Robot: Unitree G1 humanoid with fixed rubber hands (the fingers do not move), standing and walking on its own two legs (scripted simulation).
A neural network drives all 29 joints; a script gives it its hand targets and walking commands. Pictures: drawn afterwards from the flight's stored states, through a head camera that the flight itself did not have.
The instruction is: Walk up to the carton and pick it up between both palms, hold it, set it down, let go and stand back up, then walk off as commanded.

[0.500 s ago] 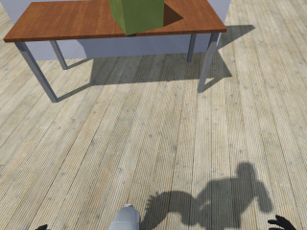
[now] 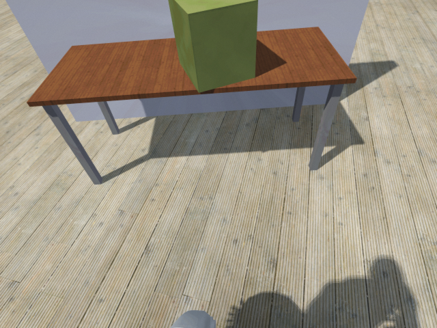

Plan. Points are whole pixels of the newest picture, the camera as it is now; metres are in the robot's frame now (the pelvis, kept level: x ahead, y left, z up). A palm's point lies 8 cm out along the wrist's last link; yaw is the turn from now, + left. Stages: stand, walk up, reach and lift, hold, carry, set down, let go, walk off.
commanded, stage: walk up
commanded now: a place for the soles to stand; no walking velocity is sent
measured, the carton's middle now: (212, 36) +1.18 +0.10 +0.03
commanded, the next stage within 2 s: none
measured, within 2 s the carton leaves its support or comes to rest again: neither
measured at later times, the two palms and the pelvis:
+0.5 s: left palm (80, 281) +0.24 +0.34 -0.10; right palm (388, 302) +0.21 -0.30 -0.11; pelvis +0.15 +0.02 -0.01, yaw +0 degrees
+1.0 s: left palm (72, 249) +0.32 +0.40 -0.12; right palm (339, 223) +0.39 -0.25 -0.11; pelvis +0.30 +0.07 -0.02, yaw +3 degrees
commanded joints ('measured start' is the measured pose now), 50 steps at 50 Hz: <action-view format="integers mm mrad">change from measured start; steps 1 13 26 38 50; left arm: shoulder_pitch -13 -66 83 -75 -26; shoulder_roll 350 300 441 372 298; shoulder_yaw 104 68 145 117 87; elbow -94 -82 -41 -95 -6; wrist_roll -4 -13 14 4 4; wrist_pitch -21 23 10 7 51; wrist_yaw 20 14 6 2 -3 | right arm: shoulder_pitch -171 34 -171 -49 -15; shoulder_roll -229 -322 -249 -262 -350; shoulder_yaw -51 -105 -60 -77 -92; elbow -160 -118 -148 -84 -69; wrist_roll -3 5 -16 -2 -9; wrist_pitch -60 -73 -52 -73 -88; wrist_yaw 5 -28 -32 -2 -45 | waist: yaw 44 -70 115 2 -33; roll -340 -51 -260 -329 36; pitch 65 -111 12 44 -17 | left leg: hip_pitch -230 433 -500 -42 164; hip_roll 106 387 -9 110 408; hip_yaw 26 -489 -87 95 -373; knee -244 -855 115 -312 -843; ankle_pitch -23 -20 -122 19 -215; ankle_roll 4 287 18 20 273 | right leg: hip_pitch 142 -481 170 -103 -375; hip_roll -311 -60 -406 -293 -93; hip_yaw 316 205 1024 379 204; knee -464 489 -728 -452 314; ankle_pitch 520 47 -679 53 30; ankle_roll -240 -39 -207 -260 -20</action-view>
